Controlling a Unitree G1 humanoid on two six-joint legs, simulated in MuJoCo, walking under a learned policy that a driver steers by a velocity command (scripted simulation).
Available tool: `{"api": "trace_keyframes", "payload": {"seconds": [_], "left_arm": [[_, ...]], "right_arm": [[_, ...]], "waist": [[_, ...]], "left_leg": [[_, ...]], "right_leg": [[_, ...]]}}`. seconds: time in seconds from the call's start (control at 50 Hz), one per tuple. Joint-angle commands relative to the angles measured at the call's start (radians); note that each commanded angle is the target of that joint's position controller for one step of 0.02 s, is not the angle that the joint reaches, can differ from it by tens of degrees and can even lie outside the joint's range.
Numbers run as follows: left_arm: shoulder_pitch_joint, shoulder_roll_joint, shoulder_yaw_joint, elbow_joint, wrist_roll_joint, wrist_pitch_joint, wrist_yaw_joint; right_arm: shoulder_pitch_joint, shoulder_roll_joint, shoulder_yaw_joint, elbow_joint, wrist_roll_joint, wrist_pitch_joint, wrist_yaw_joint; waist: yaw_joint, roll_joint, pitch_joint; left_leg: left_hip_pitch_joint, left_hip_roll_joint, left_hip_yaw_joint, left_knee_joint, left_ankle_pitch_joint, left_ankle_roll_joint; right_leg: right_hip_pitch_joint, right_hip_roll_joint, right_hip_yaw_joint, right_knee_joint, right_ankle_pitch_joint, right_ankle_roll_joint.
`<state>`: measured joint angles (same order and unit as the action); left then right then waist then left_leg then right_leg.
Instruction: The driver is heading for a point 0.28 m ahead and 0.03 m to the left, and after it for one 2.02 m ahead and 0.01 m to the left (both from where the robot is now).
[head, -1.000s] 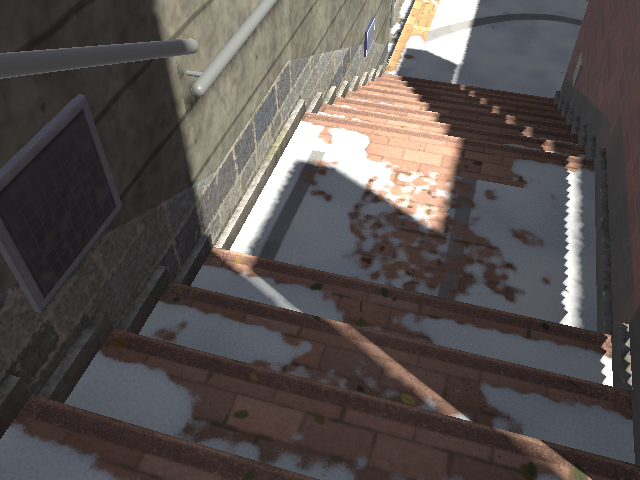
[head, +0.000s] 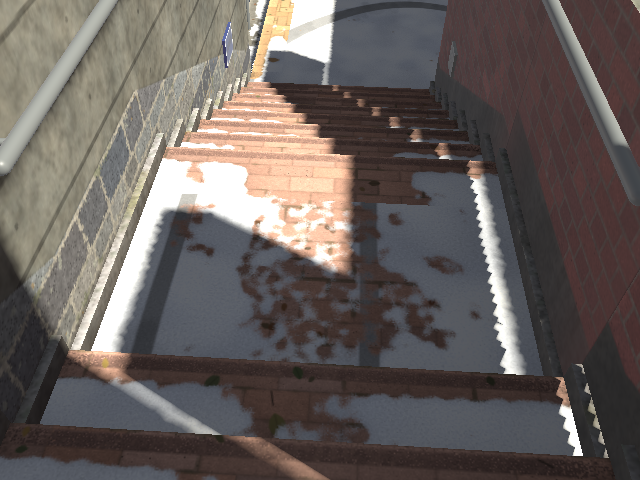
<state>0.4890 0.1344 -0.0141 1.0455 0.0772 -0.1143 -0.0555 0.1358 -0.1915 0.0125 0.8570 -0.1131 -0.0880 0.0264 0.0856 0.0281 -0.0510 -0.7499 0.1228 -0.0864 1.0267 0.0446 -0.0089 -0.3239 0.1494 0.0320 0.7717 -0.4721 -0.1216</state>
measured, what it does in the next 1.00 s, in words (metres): goes down: left foot 0.15 m lower, then right foot 0.15 m lower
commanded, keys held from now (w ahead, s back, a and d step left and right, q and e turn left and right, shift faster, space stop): w+e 0.16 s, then w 0.68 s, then w+q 0.16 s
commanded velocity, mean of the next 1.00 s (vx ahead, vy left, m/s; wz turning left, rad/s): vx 0.50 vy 0.00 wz -0.20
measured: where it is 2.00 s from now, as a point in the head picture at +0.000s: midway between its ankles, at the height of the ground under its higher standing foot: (335, 357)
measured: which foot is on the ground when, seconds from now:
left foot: up 0.00-0.16, down 0.18-0.86, up 0.88-1.00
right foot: down 0.00-0.20, up 0.22-0.84, down 0.86-1.00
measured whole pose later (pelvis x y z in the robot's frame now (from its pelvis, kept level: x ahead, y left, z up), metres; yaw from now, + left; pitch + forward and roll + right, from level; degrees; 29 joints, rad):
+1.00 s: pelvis +0.54 -0.04 -0.28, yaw -10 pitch +0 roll -1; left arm 0.21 0.20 0.03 1.00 0.10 -0.07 -0.06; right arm 0.48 -0.13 0.00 1.08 -0.05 -0.08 0.06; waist -0.10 0.01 0.05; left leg -0.52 0.09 -0.03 1.68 -0.61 0.03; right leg -0.29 0.00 -0.16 0.50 -0.21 -0.07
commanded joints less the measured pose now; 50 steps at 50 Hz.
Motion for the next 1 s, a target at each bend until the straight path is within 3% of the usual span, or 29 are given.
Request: {"api": "trace_keyframes", "payload": {"seconds": [0.02, 0.08, 0.14, 0.18, 0.2, 0.22, 0.24, 0.26, 0.28, 0.32, 0.34, 0.38, 0.42, 0.46, 0.52, 0.56, 0.58, 0.64, 0.7, 0.76, 0.78, 0.82, 0.84, 0.86, 0.88, 0.9, 0.94, 0.96, 1.0], "left_arm": [[0.053, 0.039, -0.006, -0.057, -0.019, -0.033, 0.049], [0.040, 0.153, 0.005, -0.083, 0.011, -0.009, 0.014], [0.053, 0.181, 0.015, -0.095, -0.013, 0.007, 0.008], [0.002, 0.199, 0.022, -0.121, 0.030, 0.019, -0.037], [0.180, 0.018, -0.007, -0.073, -0.010, 0.004, -0.055], [0.285, 0.004, -0.008, -0.101, -0.041, 0.008, -0.056], [0.129, 0.109, 0.016, -0.153, -0.042, 0.024, -0.046], [0.018, 0.091, 0.009, -0.161, -0.020, 0.037, -0.019], [-0.028, 0.094, 0.005, -0.150, -0.025, 0.038, 0.002], [-0.010, 0.036, -0.018, -0.150, 0.002, 0.038, 0.009], [-0.057, 0.011, -0.029, -0.151, 0.020, 0.040, -0.005], [-0.198, 0.088, 0.000, -0.169, 0.005, 0.032, -0.018], [-0.246, 0.084, 0.001, -0.186, -0.003, 0.033, -0.028], [-0.218, 0.086, 0.000, -0.179, 0.022, 0.033, -0.042], [-0.382, 0.099, -0.001, -0.226, 0.024, 0.040, -0.009], [-0.460, 0.055, -0.012, -0.239, 0.013, 0.046, -0.012], [-0.489, 0.056, -0.021, -0.233, 0.014, 0.039, -0.025], [-0.525, 0.074, -0.022, -0.263, 0.014, 0.044, -0.052], [-0.631, 0.120, -0.003, -0.313, 0.011, 0.051, -0.045], [-0.706, 0.072, -0.016, -0.310, 0.016, 0.063, -0.050], [-0.760, 0.093, 0.010, -0.287, -0.147, 0.054, 0.003], [-0.566, 0.059, 0.003, -0.222, -0.115, 0.034, 0.035], [-0.283, 0.136, 0.026, -0.126, 0.033, 0.036, -0.008], [-0.146, 0.200, 0.062, -0.061, -0.042, 0.037, 0.030], [0.231, 0.299, 0.089, 0.003, 0.012, 0.035, -0.010], [0.274, 0.268, 0.098, 0.004, 0.045, 0.050, -0.033], [0.094, 0.253, 0.102, 0.002, 0.024, 0.064, -0.002], [-0.026, 0.204, 0.081, -0.035, 0.026, 0.063, -0.001], [-0.156, 0.084, 0.044, -0.072, 0.023, 0.019, 0.014]], "right_arm": [[-0.063, -0.052, 0.020, -0.046, -0.007, 0.012, 0.013], [-0.042, -0.064, 0.015, -0.086, 0.026, 0.028, 0.015], [-0.015, -0.101, 0.004, -0.087, 0.038, 0.028, 0.020], [0.285, -0.228, -0.070, 0.007, 0.070, -0.002, 0.013], [0.515, -0.288, -0.094, 0.074, 0.033, -0.018, 0.018], [0.493, -0.350, -0.097, 0.038, 0.033, -0.006, 0.056], [0.448, -0.299, -0.092, 0.043, 0.013, 0.019, 0.073], [0.372, -0.172, -0.062, 0.055, 0.017, 0.017, 0.073], [0.321, -0.046, -0.023, 0.051, 0.018, 0.014, 0.072], [0.241, 0.063, 0.010, 0.058, 0.013, -0.013, 0.027], [0.217, 0.025, -0.001, 0.068, 0.026, -0.037, 0.012], [0.339, -0.002, 0.000, 0.121, 0.033, -0.067, -0.007], [0.378, -0.086, -0.014, 0.159, 0.022, -0.063, 0.006], [0.352, -0.125, -0.023, 0.165, 0.006, -0.057, 0.017], [0.658, 0.005, 0.010, 0.302, 0.010, -0.053, -0.034], [0.802, 0.049, 0.024, 0.371, -0.006, -0.044, -0.041], [0.730, 0.088, 0.038, 0.339, 0.004, -0.041, -0.039], [0.575, 0.047, 0.049, 0.272, 0.009, -0.030, -0.005], [0.632, -0.007, 0.034, 0.290, 0.020, -0.044, -0.028], [0.737, -0.008, 0.015, 0.331, 0.042, -0.027, -0.058], [0.636, -0.066, -0.027, 0.286, 0.100, 0.011, -0.074], [0.674, -0.019, -0.023, 0.307, 0.094, 0.054, -0.082], [0.744, -0.011, -0.005, 0.360, -0.012, 0.034, -0.006], [0.591, -0.012, -0.033, 0.306, 0.113, 0.055, -0.069], [0.981, 0.212, 0.054, 0.429, -0.023, 0.021, 0.066], [0.775, 0.022, 0.002, 0.317, 0.029, 0.006, 0.105], [0.298, -0.052, -0.018, 0.138, 0.085, -0.016, 0.080], [0.316, -0.081, -0.036, 0.132, 0.074, -0.028, 0.052], [0.271, 0.033, -0.019, 0.112, 0.051, -0.022, 0.006]], "waist": [[0.042, 0.040, 0.057], [-0.029, -0.069, 0.120], [-0.048, -0.056, 0.178], [-0.191, -0.041, 0.024], [-0.177, 0.154, -0.194], [-0.133, 0.227, -0.307], [-0.191, 0.139, -0.131], [-0.175, 0.028, 0.042], [-0.134, -0.068, 0.112], [-0.021, -0.034, 0.189], [-0.041, 0.011, 0.178], [-0.137, 0.028, 0.117], [-0.102, 0.048, 0.078], [-0.059, -0.009, 0.061], [-0.205, -0.009, 0.106], [-0.232, 0.043, 0.152], [-0.215, 0.001, 0.177], [-0.171, 0.032, 0.191], [-0.224, 0.020, 0.229], [-0.305, 0.026, 0.246], [-0.346, -0.029, 0.343], [-0.275, -0.024, 0.233], [-0.156, 0.024, 0.006], [-0.060, 0.030, 0.091], [-0.062, -0.363, -0.521], [0.052, -0.210, -0.554], [0.079, -0.028, -0.114], [-0.007, 0.032, -0.050], [-0.139, -0.007, 0.099]], "left_leg": [[-0.015, 0.011, -0.038, -0.448, 0.416, -0.024], [0.428, -0.058, 0.093, -0.425, 0.281, -0.020], [0.483, -0.064, 0.069, -0.735, 0.207, 0.009], [0.912, -0.028, 0.098, -0.553, 0.205, 0.126], [1.236, 0.146, -0.037, -0.309, 0.702, 0.319], [1.345, 0.352, -0.358, -0.390, 0.677, 0.468], [1.204, 0.392, -0.515, -0.513, 0.261, 0.457], [0.988, 0.321, -0.412, -0.601, -0.286, 0.345], [0.755, 0.239, -0.309, -0.668, -0.396, 0.291], [0.403, 0.192, -0.238, -0.736, -0.295, 0.259], [0.336, 0.130, -0.171, -0.752, -0.310, 0.267], [0.297, 0.089, -0.061, -0.780, -0.259, 0.282], [0.345, 0.113, -0.071, -0.752, -0.040, 0.270], [0.362, 0.109, -0.049, -0.655, 0.126, 0.249], [0.969, 0.162, -0.183, -0.528, -0.021, 0.270], [1.032, 0.175, -0.234, -0.533, -0.046, 0.277], [0.878, 0.133, -0.163, -0.529, -0.077, 0.261], [0.286, 0.047, -0.031, -0.597, -0.268, 0.246], [0.498, 0.049, -0.028, -0.507, -0.233, 0.219], [0.779, 0.069, -0.065, -0.407, -0.130, 0.213], [0.700, 0.003, 0.003, -0.348, -0.093, 0.176], [0.630, -0.012, 0.004, -0.122, -0.007, 0.187], [0.610, 0.016, 0.014, -0.058, 0.081, 0.125], [0.425, -0.081, 0.065, 0.288, -0.199, 0.165], [0.185, -0.081, 0.068, 0.725, -0.803, 0.013], [-0.026, -0.099, 0.033, 0.986, -0.925, 0.004], [-0.375, -0.032, 0.064, 0.887, -0.803, 0.019], [-0.191, 0.017, 0.041, 0.770, -0.688, 0.015], [0.088, 0.079, -0.006, 0.365, -0.443, 0.068]], "right_leg": [[-0.052, -0.191, 0.298, 0.008, 0.082, -0.147], [-0.438, -0.165, 0.364, 0.015, -0.094, -0.151], [-0.236, -0.173, 0.497, 0.155, -0.049, -0.143], [-0.360, -0.114, 0.408, 0.532, 0.214, -0.044], [-0.557, 0.003, 0.220, 1.016, -0.166, 0.061], [-0.826, 0.055, 0.128, 1.372, -0.316, 0.085], [-1.036, -0.017, 0.119, 1.427, -0.218, 0.110], [-1.109, -0.113, 0.153, 1.286, 0.010, 0.086], [-1.001, -0.155, 0.153, 1.154, 0.176, 0.056], [-0.792, -0.289, 0.171, 0.770, 0.468, 0.019], [-0.728, -0.282, 0.120, 0.674, 0.494, 0.020], [-0.572, -0.251, 0.030, 0.301, 0.706, 0.041], [-0.514, -0.232, 0.019, 0.269, 0.686, 0.061], [-0.468, -0.213, 0.034, 0.317, 0.717, 0.066], [-1.020, -0.240, 0.182, 0.035, 0.807, 0.096], [-1.100, -0.265, 0.145, -0.018, 0.815, 0.097], [-0.959, -0.295, 0.106, -0.123, 0.972, 0.090], [-0.326, -0.241, -0.034, -0.013, 1.059, 0.059], [-0.349, -0.236, -0.037, -0.194, 0.866, 0.076], [-0.427, -0.269, -0.028, -0.452, 0.810, 0.096], [-0.329, -0.207, -0.113, -0.497, 0.852, 0.123], [-0.007, -0.204, -0.111, -0.535, 0.844, 0.107], [0.308, -0.279, -0.084, -0.507, 1.034, 0.032], [0.443, -0.275, -0.087, -0.483, 0.980, 0.053], [1.259, -0.542, 0.083, -0.041, 1.613, -0.294], [1.305, -0.594, 0.207, -0.014, 1.460, -0.349], [0.849, -0.599, 0.214, -0.324, 0.623, -0.220], [0.529, -0.608, 0.159, -0.356, 0.783, -0.222], [0.054, -0.502, 0.007, -0.462, 0.780, -0.149]]}}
